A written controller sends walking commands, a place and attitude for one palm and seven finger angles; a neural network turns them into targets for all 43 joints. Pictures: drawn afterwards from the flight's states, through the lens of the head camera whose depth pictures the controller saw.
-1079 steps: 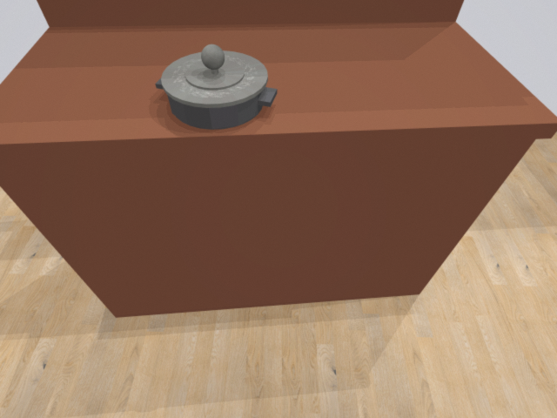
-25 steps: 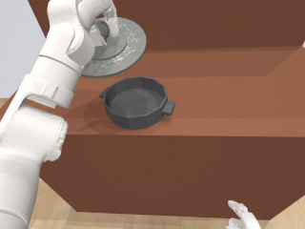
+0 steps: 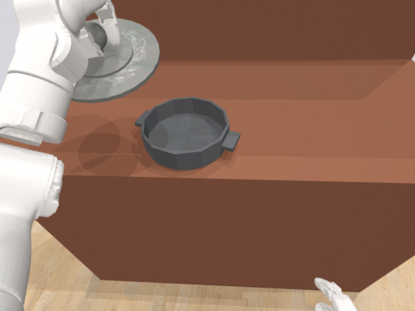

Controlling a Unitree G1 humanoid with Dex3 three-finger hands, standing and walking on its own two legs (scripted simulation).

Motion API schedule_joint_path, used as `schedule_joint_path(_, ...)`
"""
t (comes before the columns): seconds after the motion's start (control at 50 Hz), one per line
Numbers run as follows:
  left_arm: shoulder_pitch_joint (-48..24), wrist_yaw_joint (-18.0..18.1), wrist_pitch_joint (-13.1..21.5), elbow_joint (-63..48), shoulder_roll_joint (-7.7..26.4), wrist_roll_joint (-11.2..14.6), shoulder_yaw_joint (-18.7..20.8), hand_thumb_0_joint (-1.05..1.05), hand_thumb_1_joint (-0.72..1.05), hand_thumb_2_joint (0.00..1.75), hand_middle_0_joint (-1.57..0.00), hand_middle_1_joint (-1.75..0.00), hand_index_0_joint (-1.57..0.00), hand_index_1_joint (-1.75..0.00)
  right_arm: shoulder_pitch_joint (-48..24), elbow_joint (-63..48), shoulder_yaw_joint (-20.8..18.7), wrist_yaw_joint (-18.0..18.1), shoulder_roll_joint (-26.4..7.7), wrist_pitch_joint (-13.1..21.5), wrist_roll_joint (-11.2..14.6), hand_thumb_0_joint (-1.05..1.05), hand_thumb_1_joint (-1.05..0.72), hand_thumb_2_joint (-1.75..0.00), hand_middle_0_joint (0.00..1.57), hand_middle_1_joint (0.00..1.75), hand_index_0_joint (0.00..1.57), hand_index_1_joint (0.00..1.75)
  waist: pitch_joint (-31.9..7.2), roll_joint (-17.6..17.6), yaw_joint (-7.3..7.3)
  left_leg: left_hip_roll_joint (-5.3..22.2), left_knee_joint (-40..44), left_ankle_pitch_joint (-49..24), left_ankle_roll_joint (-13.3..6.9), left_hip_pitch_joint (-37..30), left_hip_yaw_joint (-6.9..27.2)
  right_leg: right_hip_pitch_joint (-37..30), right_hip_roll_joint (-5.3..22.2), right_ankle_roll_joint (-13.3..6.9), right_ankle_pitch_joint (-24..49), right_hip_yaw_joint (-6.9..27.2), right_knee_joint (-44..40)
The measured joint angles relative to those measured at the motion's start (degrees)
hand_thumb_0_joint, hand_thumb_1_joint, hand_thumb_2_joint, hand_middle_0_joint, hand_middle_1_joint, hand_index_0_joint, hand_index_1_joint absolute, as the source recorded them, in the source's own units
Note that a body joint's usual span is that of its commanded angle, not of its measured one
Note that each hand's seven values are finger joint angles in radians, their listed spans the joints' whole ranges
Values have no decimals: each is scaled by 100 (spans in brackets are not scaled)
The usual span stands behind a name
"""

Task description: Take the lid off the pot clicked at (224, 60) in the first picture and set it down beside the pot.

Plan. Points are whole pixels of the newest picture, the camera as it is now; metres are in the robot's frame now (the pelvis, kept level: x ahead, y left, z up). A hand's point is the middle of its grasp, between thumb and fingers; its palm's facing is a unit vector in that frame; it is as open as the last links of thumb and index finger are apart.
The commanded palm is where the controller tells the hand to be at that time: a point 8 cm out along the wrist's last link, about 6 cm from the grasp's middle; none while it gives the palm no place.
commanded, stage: move the lid sideways beside the pot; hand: left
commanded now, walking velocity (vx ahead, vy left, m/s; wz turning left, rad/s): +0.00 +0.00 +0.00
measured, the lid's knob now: (92, 36) +0.47 +0.21 +0.31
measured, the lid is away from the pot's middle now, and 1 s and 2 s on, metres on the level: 0.14 0.24 0.24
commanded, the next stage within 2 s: lower the lid onto the table in 1.10 s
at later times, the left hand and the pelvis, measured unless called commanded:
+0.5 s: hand (66, 39) +0.45 +0.25 +0.32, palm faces -0.08 -0.12 -0.99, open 6.4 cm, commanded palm +0.42 +0.25 +0.39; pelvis +0.01 +0.00 +0.00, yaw +0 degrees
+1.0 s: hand (30, 44) +0.43 +0.30 +0.32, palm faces -0.07 -0.10 -0.99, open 6.3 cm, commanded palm +0.42 +0.30 +0.39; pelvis +0.01 +0.00 +0.00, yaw +1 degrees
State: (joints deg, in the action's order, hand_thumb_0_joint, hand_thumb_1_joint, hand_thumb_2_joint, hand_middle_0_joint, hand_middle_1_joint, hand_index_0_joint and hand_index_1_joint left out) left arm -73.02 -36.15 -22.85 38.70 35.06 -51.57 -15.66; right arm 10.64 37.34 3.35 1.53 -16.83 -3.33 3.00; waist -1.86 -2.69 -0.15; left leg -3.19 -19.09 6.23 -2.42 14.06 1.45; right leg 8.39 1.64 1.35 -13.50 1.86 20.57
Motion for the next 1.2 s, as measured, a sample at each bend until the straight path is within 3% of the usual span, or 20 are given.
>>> schedule_joint_path(0.34,34,-35,247,276,384,-131,367,3,29,72,-72,-95,-84,-99,77,-26,-8,3,-28,-98,26,1,-91,-90,20,30,20,30,37,-37,-89,14,7,32,-4,63,-5,24,-12,3,20,7,-100)
schedule_joint_path(0.68,317,-108,382,143,905,-201,787,3,29,72,-72,-95,-84,-99,101,-153,-51,4,-110,-280,79,1,-91,-90,20,30,20,30,96,-31,-91,49,-74,115,11,94,3,1,-49,-8,4,1,-139)
schedule_joint_path(0.98,252,-78,505,263,1208,-243,764,4,29,72,-72,-95,-84,-99,70,-128,-20,43,-106,-345,136,1,-91,-90,20,30,20,30,203,-17,-83,32,-109,84,12,168,93,16,-45,-17,34,-93,-164)
schedule_joint_path(1.2,21,-58,643,631,1164,-294,667,4,29,72,-72,-95,-84,-99,106,-48,3,47,-75,-368,127,1,-91,-90,20,30,20,30,216,-32,-136,19,-68,42,4,179,108,29,-33,-12,59,-109,-188)
